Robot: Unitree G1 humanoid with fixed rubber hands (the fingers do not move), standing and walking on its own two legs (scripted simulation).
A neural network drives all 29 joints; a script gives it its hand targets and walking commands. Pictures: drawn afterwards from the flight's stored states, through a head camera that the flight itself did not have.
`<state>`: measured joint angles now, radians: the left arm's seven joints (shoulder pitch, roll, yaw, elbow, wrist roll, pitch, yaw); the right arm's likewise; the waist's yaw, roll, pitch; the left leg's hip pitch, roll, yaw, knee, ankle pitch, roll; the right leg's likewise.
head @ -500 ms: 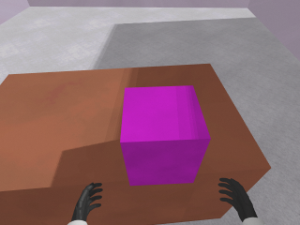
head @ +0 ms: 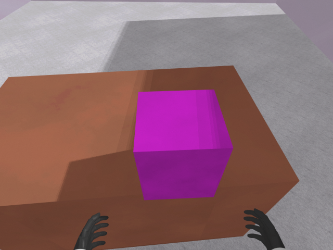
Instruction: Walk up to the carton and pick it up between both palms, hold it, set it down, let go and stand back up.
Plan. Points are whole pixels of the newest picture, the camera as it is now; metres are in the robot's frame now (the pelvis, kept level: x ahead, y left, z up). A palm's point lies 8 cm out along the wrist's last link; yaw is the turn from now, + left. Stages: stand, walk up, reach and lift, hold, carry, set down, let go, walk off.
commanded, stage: set down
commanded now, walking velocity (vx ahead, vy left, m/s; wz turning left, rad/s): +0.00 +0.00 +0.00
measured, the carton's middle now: (177, 146) +0.39 +0.00 +0.00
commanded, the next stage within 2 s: let go in 0.10 s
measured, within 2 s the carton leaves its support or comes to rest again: neither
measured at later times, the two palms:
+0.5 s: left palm out of the picture +0.14 +0.23 -0.08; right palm out of the picture +0.14 -0.22 -0.08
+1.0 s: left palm out of the picture +0.08 +0.24 -0.12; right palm out of the picture +0.04 -0.24 -0.13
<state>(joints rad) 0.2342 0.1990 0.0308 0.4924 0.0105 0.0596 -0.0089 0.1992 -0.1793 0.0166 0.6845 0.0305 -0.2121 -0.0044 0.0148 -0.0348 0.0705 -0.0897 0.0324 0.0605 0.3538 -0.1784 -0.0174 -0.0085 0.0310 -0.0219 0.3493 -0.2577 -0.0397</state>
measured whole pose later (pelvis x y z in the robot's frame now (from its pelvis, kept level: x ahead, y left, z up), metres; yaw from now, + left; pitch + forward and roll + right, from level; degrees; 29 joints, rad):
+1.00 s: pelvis -0.02 +0.01 -0.01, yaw -1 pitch -1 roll -1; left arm 0.27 0.20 0.03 0.71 0.03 -0.01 -0.01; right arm 0.28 -0.20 -0.05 0.78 -0.03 0.02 0.02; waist -0.01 0.00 0.04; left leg -0.30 0.06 0.08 0.55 -0.24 0.00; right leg -0.22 0.05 -0.01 0.53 -0.30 -0.04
